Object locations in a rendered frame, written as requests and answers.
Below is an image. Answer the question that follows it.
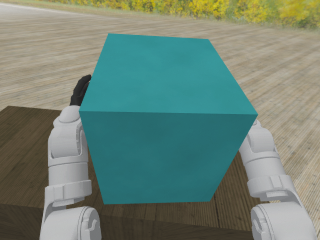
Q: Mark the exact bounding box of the right robot forearm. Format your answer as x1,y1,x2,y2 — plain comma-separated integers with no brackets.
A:
239,119,317,240

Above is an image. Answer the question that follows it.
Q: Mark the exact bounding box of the robot left hand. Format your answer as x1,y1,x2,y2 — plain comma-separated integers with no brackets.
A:
69,74,92,106

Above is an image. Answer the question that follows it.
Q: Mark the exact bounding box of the left robot forearm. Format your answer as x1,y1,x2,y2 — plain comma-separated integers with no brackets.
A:
39,105,92,240

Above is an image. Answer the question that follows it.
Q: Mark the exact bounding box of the robot right upper arm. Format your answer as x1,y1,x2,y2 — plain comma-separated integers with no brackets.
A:
251,201,316,240

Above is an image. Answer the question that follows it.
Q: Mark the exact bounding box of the robot left upper arm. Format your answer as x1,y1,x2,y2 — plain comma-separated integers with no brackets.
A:
40,206,102,240

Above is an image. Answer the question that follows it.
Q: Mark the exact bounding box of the pedestal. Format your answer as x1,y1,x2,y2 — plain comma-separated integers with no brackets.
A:
0,105,270,240

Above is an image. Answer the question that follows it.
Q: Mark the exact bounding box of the carton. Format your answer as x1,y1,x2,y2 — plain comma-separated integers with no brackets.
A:
79,33,258,205

